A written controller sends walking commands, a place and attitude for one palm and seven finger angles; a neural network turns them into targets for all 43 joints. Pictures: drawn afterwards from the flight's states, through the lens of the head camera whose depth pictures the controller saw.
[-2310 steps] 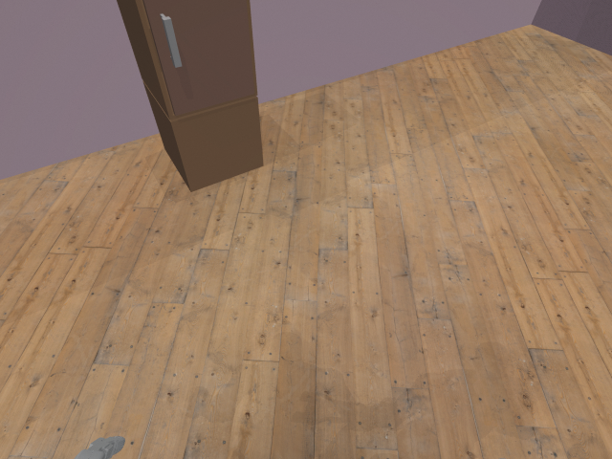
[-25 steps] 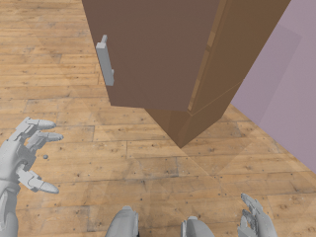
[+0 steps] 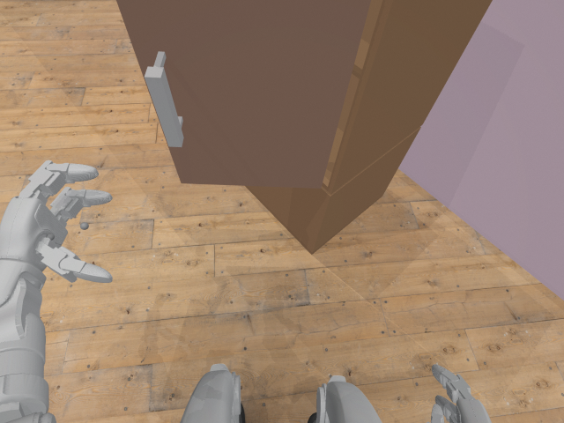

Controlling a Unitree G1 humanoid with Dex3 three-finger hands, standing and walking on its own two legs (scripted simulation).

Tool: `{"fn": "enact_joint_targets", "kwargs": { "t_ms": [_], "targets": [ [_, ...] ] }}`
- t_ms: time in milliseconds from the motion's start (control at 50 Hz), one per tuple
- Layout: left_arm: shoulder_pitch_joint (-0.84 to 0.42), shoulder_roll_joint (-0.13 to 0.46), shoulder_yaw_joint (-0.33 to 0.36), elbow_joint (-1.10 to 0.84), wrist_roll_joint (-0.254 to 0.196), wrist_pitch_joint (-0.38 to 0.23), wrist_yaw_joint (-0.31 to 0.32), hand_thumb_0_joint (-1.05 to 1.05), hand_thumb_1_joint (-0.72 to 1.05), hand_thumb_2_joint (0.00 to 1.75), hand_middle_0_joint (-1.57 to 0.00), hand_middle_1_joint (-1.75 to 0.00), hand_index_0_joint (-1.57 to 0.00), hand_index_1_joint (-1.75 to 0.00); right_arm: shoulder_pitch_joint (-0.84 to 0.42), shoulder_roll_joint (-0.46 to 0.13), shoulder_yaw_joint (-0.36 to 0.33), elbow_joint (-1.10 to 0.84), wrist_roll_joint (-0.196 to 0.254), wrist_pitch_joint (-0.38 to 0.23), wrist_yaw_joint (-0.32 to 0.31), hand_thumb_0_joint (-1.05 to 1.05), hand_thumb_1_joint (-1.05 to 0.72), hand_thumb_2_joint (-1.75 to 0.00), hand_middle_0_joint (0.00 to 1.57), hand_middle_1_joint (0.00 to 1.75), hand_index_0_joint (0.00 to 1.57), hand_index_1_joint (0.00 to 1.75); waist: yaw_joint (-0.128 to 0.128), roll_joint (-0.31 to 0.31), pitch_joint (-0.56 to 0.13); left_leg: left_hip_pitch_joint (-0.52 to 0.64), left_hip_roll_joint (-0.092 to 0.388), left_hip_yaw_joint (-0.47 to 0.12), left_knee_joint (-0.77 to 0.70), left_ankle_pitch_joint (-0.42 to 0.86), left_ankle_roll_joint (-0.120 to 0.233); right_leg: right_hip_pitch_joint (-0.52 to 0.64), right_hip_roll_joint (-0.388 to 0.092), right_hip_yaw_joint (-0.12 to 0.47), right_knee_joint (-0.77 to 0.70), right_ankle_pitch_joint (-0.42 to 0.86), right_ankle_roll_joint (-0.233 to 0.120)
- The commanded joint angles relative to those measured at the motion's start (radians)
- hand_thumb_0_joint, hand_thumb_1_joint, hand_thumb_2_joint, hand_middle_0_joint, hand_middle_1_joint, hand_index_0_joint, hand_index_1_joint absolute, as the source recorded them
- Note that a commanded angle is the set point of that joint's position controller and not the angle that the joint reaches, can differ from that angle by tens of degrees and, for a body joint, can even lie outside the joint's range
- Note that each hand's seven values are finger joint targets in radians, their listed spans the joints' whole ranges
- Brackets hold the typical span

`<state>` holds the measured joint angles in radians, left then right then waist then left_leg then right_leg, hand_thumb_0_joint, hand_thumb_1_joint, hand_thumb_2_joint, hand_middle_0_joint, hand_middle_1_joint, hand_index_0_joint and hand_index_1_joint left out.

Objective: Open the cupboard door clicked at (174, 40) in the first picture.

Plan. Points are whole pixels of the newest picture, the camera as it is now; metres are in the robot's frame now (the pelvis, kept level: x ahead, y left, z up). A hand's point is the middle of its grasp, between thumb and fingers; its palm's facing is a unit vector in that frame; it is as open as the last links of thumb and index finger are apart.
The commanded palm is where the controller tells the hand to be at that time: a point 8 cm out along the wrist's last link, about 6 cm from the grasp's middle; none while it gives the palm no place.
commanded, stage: move the hooked fingers beside the handle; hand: left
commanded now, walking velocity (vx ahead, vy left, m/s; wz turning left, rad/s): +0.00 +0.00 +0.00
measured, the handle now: (168, 102) +0.61 +0.21 +0.03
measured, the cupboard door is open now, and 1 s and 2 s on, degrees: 48 48 48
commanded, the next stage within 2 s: none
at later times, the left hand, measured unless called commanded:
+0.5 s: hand (100, 175) +0.44 +0.27 +0.05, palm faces -0.01 -1.00 -0.02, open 14.0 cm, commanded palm +0.42 +0.32 +0.04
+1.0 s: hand (115, 133) +0.52 +0.27 +0.05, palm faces -0.01 -1.00 -0.03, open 14.0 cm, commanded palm +0.52 +0.30 +0.04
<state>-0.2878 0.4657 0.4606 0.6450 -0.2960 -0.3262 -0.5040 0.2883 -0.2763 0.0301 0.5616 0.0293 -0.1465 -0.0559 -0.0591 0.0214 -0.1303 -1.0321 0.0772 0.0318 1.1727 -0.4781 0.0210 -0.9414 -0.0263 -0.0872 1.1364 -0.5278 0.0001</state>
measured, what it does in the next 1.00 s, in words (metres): stands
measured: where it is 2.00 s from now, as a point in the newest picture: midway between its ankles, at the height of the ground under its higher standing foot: outside the picture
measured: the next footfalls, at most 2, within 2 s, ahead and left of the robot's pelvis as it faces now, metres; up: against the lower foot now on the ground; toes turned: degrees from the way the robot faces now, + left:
none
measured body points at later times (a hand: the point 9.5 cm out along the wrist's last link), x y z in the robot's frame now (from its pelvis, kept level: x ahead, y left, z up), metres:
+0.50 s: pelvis -0.01 +0.01 -0.01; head +0.12 +0.03 +0.42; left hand +0.43 +0.33 +0.05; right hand +0.06 -0.27 -0.12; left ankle +0.04 +0.11 -0.64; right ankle +0.01 -0.13 -0.64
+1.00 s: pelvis -0.01 +0.01 -0.03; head +0.17 +0.05 +0.38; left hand +0.52 +0.33 +0.05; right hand -0.01 -0.26 -0.13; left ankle +0.04 +0.11 -0.64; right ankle +0.01 -0.13 -0.64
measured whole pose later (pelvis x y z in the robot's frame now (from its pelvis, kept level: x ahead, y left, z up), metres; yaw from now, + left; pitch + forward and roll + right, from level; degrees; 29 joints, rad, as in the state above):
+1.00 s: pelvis -0.01 +0.01 -0.03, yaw -3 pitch +28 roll -6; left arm -1.01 0.79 0.54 1.22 -0.07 -0.34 -0.47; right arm 0.35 -0.30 0.07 0.61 -0.01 0.02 -0.04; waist -0.21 0.03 -0.10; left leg -1.32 0.10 0.00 1.31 -0.49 0.04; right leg -1.20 0.00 -0.10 1.23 -0.51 0.01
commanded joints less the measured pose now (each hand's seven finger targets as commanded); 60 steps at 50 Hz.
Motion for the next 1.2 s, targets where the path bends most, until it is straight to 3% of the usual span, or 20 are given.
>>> {"fn": "enact_joint_targets", "kwargs": {
  "t_ms": [0,80,260,400,480,500,540,600,660,680,700,780,800,860,880,940,980,1060,1120,1180],
  "targets": [
    [-0.278,0.281,0.085,-0.160,-0.019,-0.108,-0.003,0.00,-0.50,0.30,-0.30,-1.20,-0.30,-1.20,0.058,-0.168,-0.074,-0.086,0.002,-0.022,-0.009,0.00,-0.90,-0.90,0.20,0.30,0.20,0.30,0.013,0.071,-0.386,0.320,-0.044,-0.057,-0.133,0.298,0.005,0.129,0.059,0.046,-0.134,0.280,-0.023],
    [-0.395,0.287,0.064,-0.086,-0.009,-0.134,-0.026,0.00,-0.50,0.30,-0.30,-1.20,-0.30,-1.20,0.077,-0.176,-0.077,-0.056,0.004,-0.009,-0.014,0.00,-0.90,-0.90,0.20,0.30,0.20,0.30,-0.018,0.072,-0.361,0.312,-0.040,-0.064,-0.117,0.273,0.009,0.077,0.062,0.048,-0.132,0.253,-0.025],
    [-0.571,0.377,0.098,0.037,0.040,-0.137,-0.023,0.00,-0.50,0.30,-0.30,-1.20,-0.30,-1.20,0.109,-0.185,-0.077,-0.024,-0.006,0.025,-0.009,0.00,-0.90,-0.90,0.20,0.30,0.20,0.30,-0.008,0.150,-0.447,0.366,-0.035,-0.084,-0.107,0.314,0.001,0.032,0.056,0.040,-0.114,0.248,-0.028],
    [-0.670,0.411,0.103,0.169,0.072,-0.138,-0.006,0.00,-0.50,0.30,-0.30,-1.20,-0.30,-1.20,0.143,-0.195,-0.073,-0.012,-0.010,0.064,-0.001,0.00,-0.90,-0.90,0.20,0.30,0.20,0.30,-0.032,0.111,-0.435,0.345,-0.027,-0.091,-0.096,0.306,0.005,-0.006,0.066,0.034,-0.106,0.240,-0.025],
    [-0.783,0.407,0.072,0.223,0.089,-0.144,-0.006,0.00,-0.50,0.30,-0.30,-1.20,-0.30,-1.20,0.157,-0.198,-0.069,-0.004,-0.012,0.082,-0.001,0.00,-0.90,-0.90,0.20,0.30,0.20,0.30,-0.064,0.111,-0.418,0.321,-0.026,-0.097,-0.080,0.286,0.011,-0.047,0.068,0.033,-0.097,0.220,-0.025],
    [-0.762,0.450,0.108,0.264,0.096,-0.140,-0.004,0.00,-0.50,0.30,-0.30,-1.20,-0.30,-1.20,0.163,-0.205,-0.070,-0.003,-0.014,0.089,-0.002,0.00,-0.90,-0.90,0.20,0.30,0.20,0.30,-0.053,0.091,-0.426,0.304,-0.025,-0.094,-0.077,0.278,0.011,-0.034,0.068,0.037,-0.101,0.218,-0.023],
    [-0.825,0.473,0.102,0.295,0.105,-0.136,-0.005,0.00,-0.50,0.30,-0.30,-1.20,-0.30,-1.20,0.165,-0.208,-0.064,0.000,-0.012,0.097,-0.004,0.00,-0.90,-0.90,0.20,0.30,0.20,0.30,-0.076,0.073,-0.418,0.246,-0.027,-0.088,-0.058,0.240,0.017,-0.037,0.068,0.045,-0.098,0.202,-0.018],
    [-0.905,0.561,0.137,0.297,0.124,-0.145,-0.007,0.00,-0.50,0.30,-0.30,-1.20,-0.30,-1.20,0.175,-0.216,-0.056,0.002,-0.017,0.107,-0.008,0.00,-0.90,-0.90,0.20,0.30,0.20,0.30,-0.078,0.134,-0.456,0.253,-0.023,-0.094,-0.041,0.257,0.016,-0.056,0.070,0.047,-0.078,0.203,-0.022],
    [-0.961,0.561,0.119,0.252,0.143,-0.157,0.002,0.00,-0.50,0.30,-0.30,-1.20,-0.30,-1.20,0.190,-0.217,-0.056,0.009,-0.026,0.114,-0.002,0.00,-0.90,-0.90,0.20,0.30,0.20,0.30,-0.082,0.228,-0.531,0.356,-0.018,-0.118,-0.036,0.334,0.007,-0.112,0.070,0.034,-0.061,0.223,-0.027],
    [-0.969,0.535,0.104,0.254,0.136,-0.158,0.000,0.00,-0.50,0.30,-0.30,-1.20,-0.30,-1.20,0.196,-0.214,-0.058,0.009,-0.027,0.116,0.001,0.00,-0.90,-0.90,0.20,0.30,0.20,0.30,-0.091,0.227,-0.547,0.372,-0.017,-0.123,-0.027,0.349,0.008,-0.132,0.074,0.031,-0.054,0.228,-0.028],
    [-0.968,0.571,0.126,0.280,0.144,-0.151,0.002,0.00,-0.50,0.30,-0.30,-1.20,-0.30,-1.20,0.201,-0.221,-0.055,0.018,-0.029,0.123,0.002,0.00,-0.90,-0.90,0.20,0.30,0.20,0.30,-0.090,0.230,-0.541,0.376,-0.010,-0.130,-0.029,0.348,0.004,-0.145,0.073,0.027,-0.058,0.223,-0.026],
    [-1.009,0.569,0.110,0.344,0.144,-0.102,-0.004,0.00,-0.50,0.30,-0.30,-1.20,-0.30,-1.20,0.217,-0.224,-0.046,0.019,-0.026,0.139,0.002,0.00,-0.90,-0.90,0.20,0.30,0.20,0.30,-0.114,0.204,-0.512,0.319,-0.013,-0.126,-0.020,0.331,0.014,-0.132,0.076,0.027,-0.062,0.228,-0.022],
    [-1.005,0.604,0.126,0.361,0.158,-0.088,-0.001,0.00,-0.50,0.30,-0.30,-1.20,-0.30,-1.20,0.223,-0.229,-0.044,0.019,-0.026,0.146,0.002,0.00,-0.90,-0.90,0.20,0.30,0.20,0.30,-0.109,0.204,-0.511,0.314,-0.010,-0.127,-0.022,0.331,0.012,-0.134,0.075,0.026,-0.064,0.227,-0.021],
    [-1.068,0.619,0.104,0.389,0.187,-0.068,0.015,0.00,-0.50,0.30,-0.30,-1.20,-0.30,-1.20,0.230,-0.230,-0.035,0.015,-0.028,0.155,0.000,0.00,-0.90,-0.90,0.20,0.30,0.20,0.30,-0.135,0.191,-0.470,0.264,-0.009,-0.130,-0.018,0.283,0.016,-0.157,0.076,0.025,-0.065,0.196,-0.017],
    [-1.118,0.611,0.093,0.371,0.186,-0.075,0.021,0.00,-0.50,0.30,-0.30,-1.20,-0.30,-1.20,0.234,-0.228,-0.034,0.017,-0.031,0.153,-0.001,0.00,-0.90,-0.90,0.20,0.30,0.20,0.30,-0.149,0.204,-0.475,0.284,-0.008,-0.139,-0.013,0.292,0.017,-0.182,0.078,0.020,-0.057,0.198,-0.021],
    [-1.177,0.666,0.121,0.322,0.202,-0.098,0.040,0.00,-0.50,0.30,-0.30,-1.20,-0.30,-1.20,0.254,-0.235,-0.035,0.026,-0.042,0.157,0.003,0.00,-0.90,-0.90,0.20,0.30,0.20,0.30,-0.147,0.265,-0.564,0.346,-0.002,-0.152,0.000,0.343,0.010,-0.198,0.079,0.019,-0.046,0.214,-0.024],
    [-1.178,0.661,0.127,0.339,0.199,-0.102,0.042,0.00,-0.50,0.30,-0.30,-1.20,-0.30,-1.20,0.267,-0.234,-0.033,0.028,-0.044,0.160,0.008,0.00,-0.90,-0.90,0.20,0.30,0.20,0.30,-0.154,0.266,-0.580,0.376,0.000,-0.164,0.003,0.388,0.006,-0.212,0.083,0.010,-0.039,0.232,-0.026],
    [-1.200,0.671,0.093,0.458,0.230,-0.039,0.039,0.00,-0.50,0.30,-0.30,-1.20,-0.30,-1.20,0.273,-0.237,-0.015,0.021,-0.039,0.177,0.007,0.00,-0.90,-0.90,0.20,0.30,0.20,0.30,-0.182,0.232,-0.482,0.268,0.000,-0.150,0.007,0.313,0.016,-0.214,0.082,0.011,-0.050,0.207,-0.017],
    [-1.236,0.724,0.102,0.453,0.258,-0.019,0.047,0.00,-0.50,0.30,-0.30,-1.20,-0.30,-1.20,0.287,-0.240,-0.006,0.010,-0.045,0.185,0.003,0.00,-0.90,-0.90,0.20,0.30,0.20,0.30,-0.186,0.262,-0.510,0.271,0.003,-0.150,0.019,0.343,0.018,-0.217,0.082,0.009,-0.041,0.226,-0.017],
    [-1.180,0.738,0.132,0.397,0.256,-0.037,0.044,0.00,-0.50,0.30,-0.30,-1.20,-0.30,-1.20,0.303,-0.237,-0.012,0.003,-0.053,0.192,0.012,0.00,-0.90,-0.90,0.20,0.30,0.20,0.30,-0.155,0.323,-0.600,0.358,0.008,-0.165,0.024,0.449,0.005,-0.225,0.086,0.000,-0.021,0.264,-0.027]
  ]
}}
